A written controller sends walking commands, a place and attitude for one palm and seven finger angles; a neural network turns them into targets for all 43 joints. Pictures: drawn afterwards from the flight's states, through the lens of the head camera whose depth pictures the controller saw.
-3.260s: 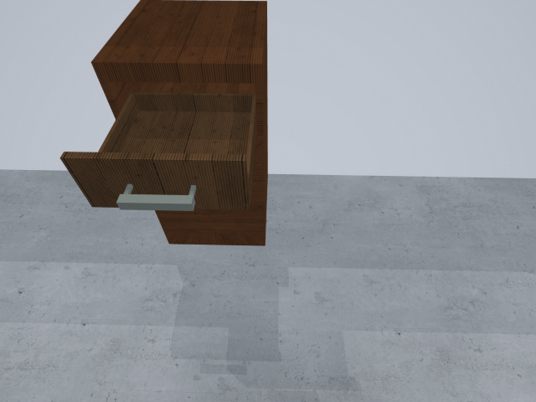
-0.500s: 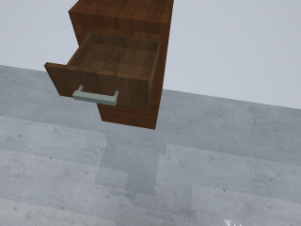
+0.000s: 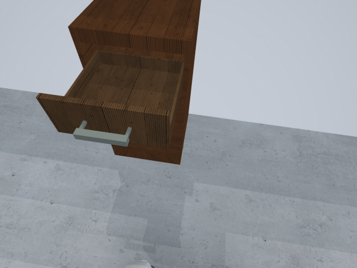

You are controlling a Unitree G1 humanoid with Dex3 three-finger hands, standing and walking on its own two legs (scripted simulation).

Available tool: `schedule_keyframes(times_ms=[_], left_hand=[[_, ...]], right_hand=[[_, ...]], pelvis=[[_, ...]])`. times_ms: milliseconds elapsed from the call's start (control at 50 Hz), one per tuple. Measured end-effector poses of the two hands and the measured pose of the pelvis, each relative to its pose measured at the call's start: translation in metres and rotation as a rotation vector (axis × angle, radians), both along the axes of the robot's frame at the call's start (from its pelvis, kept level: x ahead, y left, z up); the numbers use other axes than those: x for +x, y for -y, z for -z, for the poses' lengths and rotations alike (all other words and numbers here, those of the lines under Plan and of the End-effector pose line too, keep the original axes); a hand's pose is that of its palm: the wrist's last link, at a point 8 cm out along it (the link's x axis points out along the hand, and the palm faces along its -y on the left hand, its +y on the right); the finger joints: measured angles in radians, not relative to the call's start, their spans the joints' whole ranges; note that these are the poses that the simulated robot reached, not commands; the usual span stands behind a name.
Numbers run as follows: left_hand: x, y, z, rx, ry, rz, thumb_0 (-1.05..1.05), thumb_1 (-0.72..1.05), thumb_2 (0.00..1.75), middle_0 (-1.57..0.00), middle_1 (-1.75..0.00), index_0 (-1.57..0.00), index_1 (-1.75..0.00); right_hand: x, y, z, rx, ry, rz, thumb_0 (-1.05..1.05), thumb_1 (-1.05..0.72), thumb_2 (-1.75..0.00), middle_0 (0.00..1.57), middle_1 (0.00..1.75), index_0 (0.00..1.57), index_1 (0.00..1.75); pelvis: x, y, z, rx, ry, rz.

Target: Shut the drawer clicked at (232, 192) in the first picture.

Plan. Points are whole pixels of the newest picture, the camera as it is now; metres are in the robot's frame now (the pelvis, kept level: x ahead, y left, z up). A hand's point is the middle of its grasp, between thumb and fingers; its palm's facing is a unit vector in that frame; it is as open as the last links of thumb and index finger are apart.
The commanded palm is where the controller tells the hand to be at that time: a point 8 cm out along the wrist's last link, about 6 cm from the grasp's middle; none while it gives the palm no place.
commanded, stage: take the last steps up to it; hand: left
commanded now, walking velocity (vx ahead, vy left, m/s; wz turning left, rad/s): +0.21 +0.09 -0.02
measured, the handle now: (104, 132) +0.47 +0.27 -0.06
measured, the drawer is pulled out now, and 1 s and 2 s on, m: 0.30 0.30 0.30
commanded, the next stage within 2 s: come to a stop and stand still in 0.28 s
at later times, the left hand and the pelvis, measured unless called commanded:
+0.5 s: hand (111, 251) +0.17 +0.19 -0.17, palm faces +0.05 -0.98 -0.21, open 7.3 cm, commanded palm none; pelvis +0.13 +0.01 +0.00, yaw -1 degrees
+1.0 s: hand (118, 237) +0.20 +0.18 -0.16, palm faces +0.04 -0.96 -0.27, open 7.3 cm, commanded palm none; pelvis +0.15 -0.02 +0.00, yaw +0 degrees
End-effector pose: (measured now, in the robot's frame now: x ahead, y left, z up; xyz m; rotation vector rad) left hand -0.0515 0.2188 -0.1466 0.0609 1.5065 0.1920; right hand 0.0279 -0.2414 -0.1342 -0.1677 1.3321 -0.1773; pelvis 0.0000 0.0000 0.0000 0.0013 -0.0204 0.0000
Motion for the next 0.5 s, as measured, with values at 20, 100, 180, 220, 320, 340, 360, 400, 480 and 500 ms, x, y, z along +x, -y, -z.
schedule_keyframes(times_ms=[20, 100, 180, 220, 320, 340, 360, 400, 480, 500], left_hand=[[0.002, -0.003, 0.005, -0.007, -0.013, -0.005, 0.01, 0.91, 0.9, -0.2, -0.3, -0.21, -0.3], [0.032, -0.015, 0.014, -0.007, -0.027, 0.031, 0.01, 0.91, 0.9, -0.2, -0.3, -0.2, -0.3], [0.094, -0.019, 0.004, 0.009, 0.079, 0.068, 0.01, 0.91, 0.9, -0.19, -0.3, -0.2, -0.3], [0.128, -0.02, -0.004, 0.03, 0.147, 0.086, 0.01, 0.92, 0.9, -0.19, -0.3, -0.2, -0.3], [0.193, -0.022, -0.009, 0.097, 0.288, 0.113, 0.01, 0.94, 0.9, -0.19, -0.3, -0.2, -0.3], [0.199, -0.021, -0.01, 0.101, 0.293, 0.109, 0.01, 0.93, 0.9, -0.19, -0.3, -0.2, -0.3], [0.204, -0.02, -0.012, 0.102, 0.291, 0.105, 0.01, 0.93, 0.9, -0.19, -0.3, -0.2, -0.3], [0.209, -0.018, -0.016, 0.098, 0.274, 0.095, 0.01, 0.93, 0.9, -0.19, -0.3, -0.2, -0.3], [0.214, -0.015, -0.014, 0.075, 0.204, 0.081, 0.01, 0.93, 0.9, -0.19, -0.3, -0.2, -0.3], [0.214, -0.016, -0.012, 0.069, 0.183, 0.077, 0.01, 0.93, 0.9, -0.2, -0.3, -0.2, -0.3]], right_hand=[[0.009, -0.004, 0.003, -0.009, 0.02, -0.007, 0.01, -0.91, -0.9, 0.19, 0.3, 0.2, 0.3], [0.029, -0.02, 0.007, -0.014, 0.059, -0.001, 0.01, -0.91, -0.9, 0.19, 0.3, 0.2, 0.3], [0.025, -0.032, 0.007, 0.018, 0.008, 0.017, 0.01, -0.92, -0.9, 0.2, 0.3, 0.2, 0.3], [0.021, -0.035, 0.009, 0.042, -0.034, 0.023, 0.01, -0.92, -0.9, 0.2, 0.3, 0.2, 0.3], [0.022, -0.032, 0.026, 0.099, -0.123, 0.055, 0.01, -0.92, -0.9, 0.2, 0.3, 0.21, 0.3], [0.026, -0.031, 0.027, 0.103, -0.137, 0.054, 0.01, -0.92, -0.9, 0.2, 0.3, 0.21, 0.3], [0.032, -0.029, 0.027, 0.103, -0.146, 0.054, 0.01, -0.92, -0.9, 0.2, 0.3, 0.2, 0.3], [0.049, -0.025, 0.021, 0.094, -0.143, 0.055, 0.01, -0.91, -0.9, 0.2, 0.3, 0.2, 0.3], [0.094, -0.021, 0.009, 0.059, -0.086, 0.052, 0.01, -0.91, -0.9, 0.2, 0.3, 0.2, 0.3], [0.106, -0.022, 0.008, 0.049, -0.069, 0.048, 0.01, -0.91, -0.9, 0.19, 0.3, 0.2, 0.3]], pelvis=[[0.007, -0.005, 0.005, -0.008, -0.001, 0.002], [0.023, -0.012, 0.01, 0.01, 0.006, 0.027], [0.04, -0.013, 0.002, 0.019, -0.003, 0.029], [0.049, -0.011, -0.001, 0.016, -0.006, 0.026], [0.08, 0.001, 0.009, 0.044, -0.008, 0.021], [0.085, 0.002, 0.009, 0.035, -0.004, 0.015], [0.091, 0.002, 0.008, 0.027, -0.002, 0.009], [0.104, 0.001, 0.003, 0.019, -0.004, 0.003], [0.128, -0.003, -0.005, 0.024, -0.014, 0.009], [0.134, -0.005, -0.005, 0.023, -0.014, 0.011]])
